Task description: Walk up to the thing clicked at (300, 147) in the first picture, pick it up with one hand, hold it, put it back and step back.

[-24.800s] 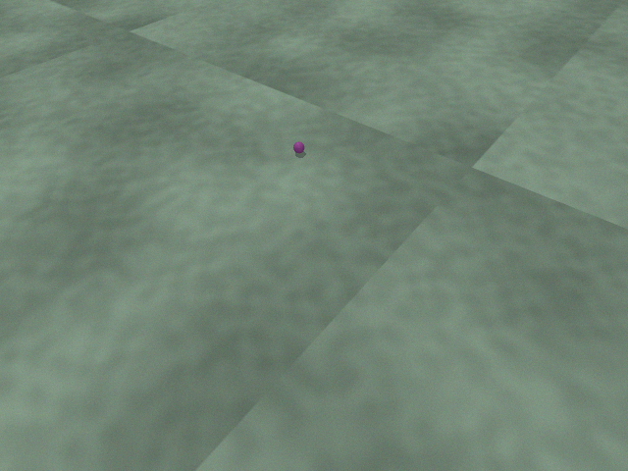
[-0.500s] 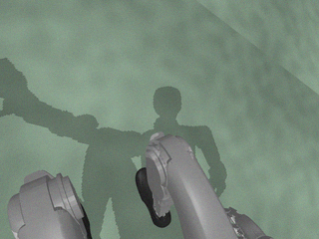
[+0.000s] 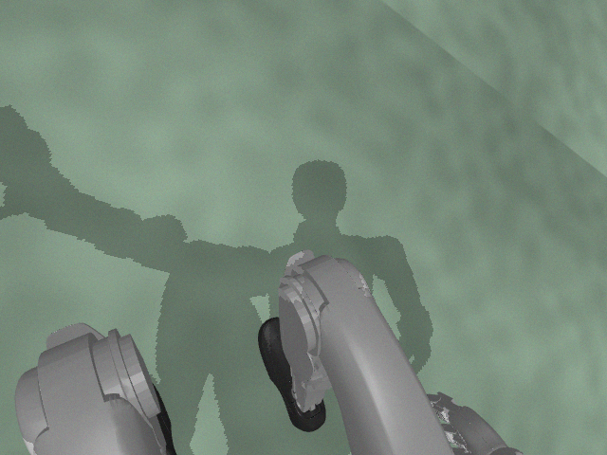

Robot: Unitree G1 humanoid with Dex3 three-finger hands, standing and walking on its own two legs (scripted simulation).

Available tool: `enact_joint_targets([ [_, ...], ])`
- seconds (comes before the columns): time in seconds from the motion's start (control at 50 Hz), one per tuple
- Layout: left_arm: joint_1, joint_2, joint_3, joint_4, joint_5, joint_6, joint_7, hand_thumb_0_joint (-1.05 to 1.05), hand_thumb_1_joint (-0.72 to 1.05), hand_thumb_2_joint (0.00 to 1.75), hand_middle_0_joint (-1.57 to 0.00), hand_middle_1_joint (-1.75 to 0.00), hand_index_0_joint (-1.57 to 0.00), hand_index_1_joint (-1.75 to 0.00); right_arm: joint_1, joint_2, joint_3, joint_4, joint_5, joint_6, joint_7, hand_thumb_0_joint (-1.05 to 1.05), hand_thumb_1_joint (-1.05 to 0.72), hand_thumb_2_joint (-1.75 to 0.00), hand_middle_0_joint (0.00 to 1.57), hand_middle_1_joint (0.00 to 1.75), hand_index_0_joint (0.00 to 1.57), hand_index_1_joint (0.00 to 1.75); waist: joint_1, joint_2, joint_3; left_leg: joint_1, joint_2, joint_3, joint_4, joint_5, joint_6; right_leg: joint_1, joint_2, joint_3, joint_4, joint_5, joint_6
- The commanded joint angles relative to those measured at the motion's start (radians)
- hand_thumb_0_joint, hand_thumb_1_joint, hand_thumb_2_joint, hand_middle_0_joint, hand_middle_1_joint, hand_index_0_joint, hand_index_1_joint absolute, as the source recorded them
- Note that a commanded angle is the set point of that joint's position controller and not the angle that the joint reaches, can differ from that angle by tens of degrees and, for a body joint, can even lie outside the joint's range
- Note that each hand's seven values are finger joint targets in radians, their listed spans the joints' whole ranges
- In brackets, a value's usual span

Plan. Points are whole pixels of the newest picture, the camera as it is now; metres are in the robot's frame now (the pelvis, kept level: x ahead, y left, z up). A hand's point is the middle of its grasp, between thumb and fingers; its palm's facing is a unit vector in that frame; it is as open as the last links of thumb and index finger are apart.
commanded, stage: approach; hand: left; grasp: from above
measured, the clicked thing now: out of the picture +0.52 +0.35 -0.29
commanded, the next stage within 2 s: rest palm in 0.78 s
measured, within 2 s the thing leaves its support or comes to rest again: neither
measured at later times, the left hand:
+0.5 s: hand out of the picture +0.53 +0.34 -0.17, palm faces -0.38 -0.09 -0.92, open 14.2 cm
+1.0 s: hand out of the picture +0.51 +0.36 -0.19, palm faces -0.42 -0.11 -0.90, open 14.2 cm
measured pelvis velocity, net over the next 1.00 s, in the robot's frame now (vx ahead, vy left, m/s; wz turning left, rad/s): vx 0.00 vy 0.00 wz -0.01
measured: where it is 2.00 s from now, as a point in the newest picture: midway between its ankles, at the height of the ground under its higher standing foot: (233, 425)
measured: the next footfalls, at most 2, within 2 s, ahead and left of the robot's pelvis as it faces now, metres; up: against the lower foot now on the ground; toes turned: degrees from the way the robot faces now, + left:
none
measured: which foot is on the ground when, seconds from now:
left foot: down 0.00-1.00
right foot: down 0.00-1.00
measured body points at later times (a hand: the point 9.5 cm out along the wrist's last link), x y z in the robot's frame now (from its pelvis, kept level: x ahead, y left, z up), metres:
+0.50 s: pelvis +0.00 +0.00 +0.00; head +0.28 +0.11 +0.34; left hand +0.55 +0.34 -0.12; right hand +0.04 -0.26 -0.07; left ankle +0.07 +0.13 -0.29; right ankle +0.11 -0.12 -0.29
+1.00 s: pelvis +0.00 +0.00 +0.00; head +0.28 +0.13 +0.32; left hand +0.53 +0.36 -0.14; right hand +0.05 -0.27 -0.06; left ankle +0.07 +0.13 -0.29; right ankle +0.11 -0.12 -0.29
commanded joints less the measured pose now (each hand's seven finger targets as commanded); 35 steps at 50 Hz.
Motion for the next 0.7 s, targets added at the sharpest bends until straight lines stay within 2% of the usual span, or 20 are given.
enact_joint_targets([
  [0.0,-0.29,0.304,0.058,-0.195,-0.013,0.005,0.04,0.0,-0.61,1.08,-0.07,-0.95,-0.04,-0.99,0.216,-0.297,-0.095,-0.001,-0.003,0.004,-0.014,0.0,-0.89,-0.9,0.2,0.3,0.2,0.3,-0.007,0.547,-0.738,0.62,0.02,0.078,-0.238,0.252,-0.001,0.331,0.023,-0.059,-0.209,0.263,-0.075],
  [0.02,-0.257,0.284,0.05,-0.166,-0.016,0.012,0.037,0.0,-0.61,1.08,-0.07,-0.95,-0.03,-0.99,0.213,-0.291,-0.096,0.0,-0.002,0.004,-0.011,0.0,-0.9,-0.9,0.2,0.3,0.2,0.3,-0.005,0.536,-0.738,0.639,0.022,0.076,-0.231,0.275,0.003,0.324,0.024,-0.055,-0.207,0.279,-0.073],
  [0.04,-0.254,0.253,0.037,-0.153,-0.024,0.015,0.034,0.0,-0.61,1.08,-0.07,-0.96,-0.03,-1.0,0.217,-0.292,-0.094,0.001,-0.003,0.004,-0.01,0.0,-0.9,-0.9,0.2,0.3,0.2,0.3,-0.025,0.526,-0.716,0.629,0.022,0.072,-0.23,0.282,0.001,0.318,0.025,-0.059,-0.207,0.283,-0.074],
  [0.08,-0.27,0.236,0.029,-0.164,-0.03,0.014,0.032,0.0,-0.61,1.03,-0.06,-1.03,-0.05,-1.04,0.216,-0.29,-0.098,0.004,-0.001,0.006,-0.009,0.0,-0.9,-0.9,0.2,0.3,0.2,0.3,-0.028,0.522,-0.712,0.629,0.024,0.066,-0.24,0.266,0.0,0.302,0.026,-0.063,-0.207,0.271,-0.076],
  [0.14,-0.299,0.193,-0.004,-0.152,-0.03,0.007,0.026,0.0,-0.6,1.02,-0.06,-1.03,-0.05,-1.05,0.222,-0.292,-0.096,0.016,-0.003,0.005,-0.009,0.0,-0.9,-0.9,0.2,0.3,0.2,0.3,-0.06,0.506,-0.665,0.609,0.025,0.059,-0.232,0.232,0.0,0.269,0.026,-0.067,-0.208,0.248,-0.078],
  [0.24,-0.404,0.154,-0.037,-0.175,-0.024,-0.008,0.052,0.0,-0.57,1.0,-0.07,-1.05,-0.07,-1.05,0.235,-0.302,-0.092,0.021,-0.011,-0.007,-0.011,0.0,-0.9,-0.9,0.2,0.3,0.2,0.3,-0.098,0.533,-0.658,0.619,0.025,0.049,-0.237,0.197,-0.006,0.248,0.023,-0.077,-0.208,0.233,-0.078],
  [0.26,-0.39,0.143,-0.043,-0.135,-0.02,-0.003,0.058,0.0,-0.58,1.01,-0.07,-1.05,-0.07,-1.05,0.238,-0.299,-0.088,0.024,-0.013,-0.014,-0.012,0.0,-0.9,-0.9,0.2,0.3,0.2,0.3,-0.101,0.525,-0.646,0.617,0.025,0.052,-0.233,0.198,-0.004,0.243,0.024,-0.075,-0.206,0.239,-0.076],
  [0.3,-0.452,0.189,-0.034,-0.166,-0.005,0.004,0.084,0.0,-0.57,1.0,-0.08,-1.04,-0.07,-1.05,0.242,-0.29,-0.075,0.021,-0.017,-0.016,-0.012,0.0,-0.9,-0.9,0.2,0.3,0.2,0.3,-0.093,0.561,-0.721,0.622,0.025,0.065,-0.232,0.213,0.001,0.305,0.029,-0.069,-0.204,0.268,-0.069],
  [0.32,-0.455,0.218,-0.016,-0.138,0.001,0.015,0.099,0.0,-0.57,1.0,-0.08,-1.04,-0.08,-1.04,0.241,-0.295,-0.079,0.018,-0.013,-0.016,-0.013,0.0,-0.9,-0.9,0.2,0.3,0.2,0.3,-0.086,0.569,-0.719,0.605,0.022,0.072,-0.236,0.215,0.0,0.308,0.028,-0.067,-0.203,0.273,-0.069],
  [0.38,-0.444,0.213,-0.019,-0.078,0.014,0.058,0.117,0.0,-0.58,1.01,-0.08,-1.03,-0.07,-1.04,0.239,-0.293,-0.068,0.008,-0.012,-0.02,-0.014,0.0,-0.9,-0.9,0.2,0.3,0.2,0.3,-0.085,0.573,-0.706,0.609,0.024,0.078,-0.235,0.225,0.004,0.294,0.031,-0.059,-0.206,0.28,-0.072],
  [0.42,-0.443,0.258,-0.004,-0.08,0.019,0.089,0.12,0.0,-0.58,1.0,-0.08,-1.04,-0.07,-1.04,0.235,-0.298,-0.062,0.0,-0.004,-0.018,-0.015,0.0,-0.9,-0.9,0.2,0.3,0.2,0.3,-0.069,0.601,-0.737,0.605,0.023,0.089,-0.232,0.26,0.005,0.331,0.032,-0.049,-0.204,0.308,-0.073],
  [0.46,-0.377,0.27,0.009,-0.06,0.008,0.127,0.111,0.0,-0.58,1.0,-0.07,-1.04,-0.07,-1.04,0.223,-0.295,-0.059,-0.02,0.002,-0.011,-0.013,0.0,-0.9,-0.9,0.2,0.3,0.2,0.3,-0.047,0.559,-0.764,0.594,0.024,0.092,-0.229,0.286,0.012,0.367,0.035,-0.044,-0.204,0.324,-0.07],
  [0.52,-0.308,0.237,-0.007,-0.005,-0.027,0.162,0.065,0.0,-0.57,0.99,-0.07,-1.04,-0.07,-1.04,0.218,-0.295,-0.056,-0.027,0.011,0.001,-0.015,0.0,-0.9,-0.9,0.2,0.3,0.2,0.3,-0.062,0.452,-0.679,0.469,0.022,0.097,-0.221,0.235,0.026,0.383,0.04,-0.035,-0.225,0.292,-0.066],
  [0.54,-0.301,0.249,0.002,-0.038,-0.036,0.163,0.047,0.0,-0.57,0.99,-0.07,-1.03,-0.07,-1.03,0.221,-0.307,-0.057,-0.037,0.015,0.004,-0.019,0.0,-0.9,-0.89,0.2,0.3,0.2,0.3,-0.061,0.437,-0.666,0.458,0.017,0.099,-0.228,0.224,0.025,0.391,0.035,-0.036,-0.232,0.276,-0.068],
  [0.56,-0.295,0.277,0.004,-0.041,-0.044,0.161,0.031,0.0,-0.57,0.98,-0.07,-1.04,-0.07,-1.04,0.207,-0.302,-0.052,-0.037,0.018,0.011,-0.023,0.0,-0.9,-0.89,0.2,0.3,0.2,0.3,-0.044,0.444,-0.665,0.428,0.019,0.1,-0.231,0.2,0.023,0.406,0.038,-0.033,-0.231,0.255,-0.071],
  [0.58,-0.28,0.282,0.011,-0.075,-0.047,0.157,0.01,0.0,-0.57,0.99,-0.08,-1.03,-0.07,-1.03,0.205,-0.318,-0.059,-0.049,0.02,0.012,-0.028,0.0,-0.9,-0.9,0.2,0.3,0.2,0.3,-0.045,0.42,-0.663,0.447,0.017,0.098,-0.22,0.201,0.023,0.387,0.034,-0.036,-0.235,0.241,-0.075],
  [0.6,-0.276,0.282,0.01,-0.089,-0.051,0.15,-0.009,0.0,-0.57,0.98,-0.08,-1.04,-0.08,-1.04,0.208,-0.315,-0.058,-0.052,0.02,0.016,-0.03,0.0,-0.9,-0.89,0.2,0.3,0.2,0.3,-0.047,0.426,-0.675,0.469,0.02,0.094,-0.226,0.2,0.02,0.397,0.035,-0.038,-0.234,0.233,-0.075],
  [0.64,-0.278,0.257,0.004,-0.111,-0.07,0.126,-0.038,0.0,-0.55,0.97,-0.08,-1.05,-0.08,-1.04,0.221,-0.313,-0.058,-0.053,0.016,0.02,-0.032,0.0,-0.9,-0.89,0.2,0.3,0.2,0.3,-0.069,0.4,-0.654,0.455,0.022,0.085,-0.217,0.183,0.017,0.395,0.035,-0.042,-0.236,0.214,-0.075],
  [0.66,-0.29,0.246,0.003,-0.134,-0.083,0.108,-0.044,0.0,-0.56,0.97,-0.08,-1.04,-0.08,-1.03,0.224,-0.325,-0.058,-0.046,0.016,0.022,-0.037,0.0,-0.9,-0.9,0.2,0.3,0.2,0.3,-0.075,0.405,-0.627,0.469,0.017,0.079,-0.22,0.189,0.011,0.368,0.029,-0.051,-0.241,0.21,-0.08],
  [0.68,-0.294,0.242,0.0,-0.13,-0.082,0.091,-0.048,0.0,-0.55,0.97,-0.08,-1.05,-0.08,-1.04,0.22,-0.313,-0.053,-0.055,0.012,0.019,-0.035,0.0,-0.9,-0.89,0.2,0.3,0.2,0.3,-0.088,0.413,-0.63,0.475,0.024,0.074,-0.217,0.174,0.01,0.371,0.033,-0.051,-0.236,0.198,-0.078],
])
